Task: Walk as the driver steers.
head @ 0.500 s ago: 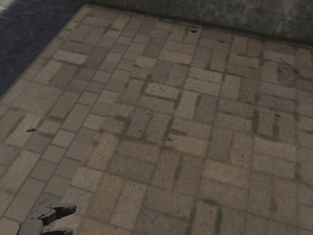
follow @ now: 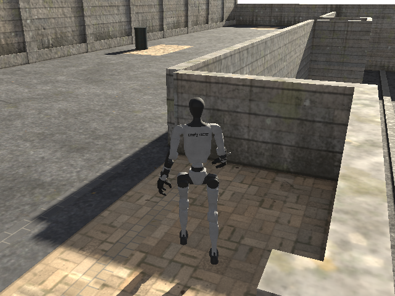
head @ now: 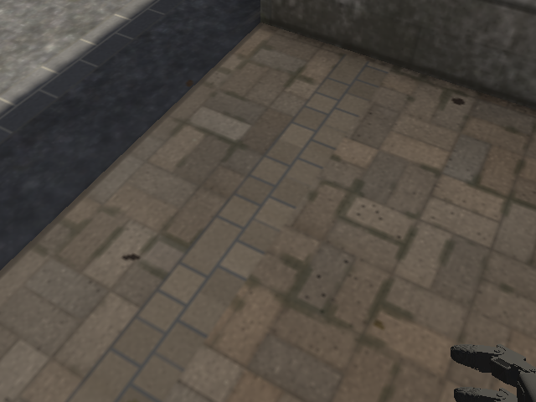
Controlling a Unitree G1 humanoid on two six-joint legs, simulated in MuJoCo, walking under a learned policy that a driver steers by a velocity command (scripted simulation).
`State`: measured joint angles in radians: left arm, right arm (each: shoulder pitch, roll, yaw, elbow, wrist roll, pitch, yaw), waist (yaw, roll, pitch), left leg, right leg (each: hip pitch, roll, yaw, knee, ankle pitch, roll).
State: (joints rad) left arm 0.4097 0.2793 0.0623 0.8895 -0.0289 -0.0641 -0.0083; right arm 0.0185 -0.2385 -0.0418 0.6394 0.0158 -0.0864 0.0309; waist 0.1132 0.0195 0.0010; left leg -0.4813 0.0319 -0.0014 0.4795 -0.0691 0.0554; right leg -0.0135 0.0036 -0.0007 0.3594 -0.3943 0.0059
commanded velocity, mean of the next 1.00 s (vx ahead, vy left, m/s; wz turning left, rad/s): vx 0.42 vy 0.00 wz -0.39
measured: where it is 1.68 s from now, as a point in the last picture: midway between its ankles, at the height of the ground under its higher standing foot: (373, 376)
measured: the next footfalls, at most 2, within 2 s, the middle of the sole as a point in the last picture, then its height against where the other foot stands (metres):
right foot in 0.54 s outside the picture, level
left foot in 1.00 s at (344, 322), level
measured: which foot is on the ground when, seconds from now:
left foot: down 0.00-0.54, up 0.56-0.98, down 1.00-1.00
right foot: down 0.00-0.02, up 0.04-0.52, down 0.54-1.00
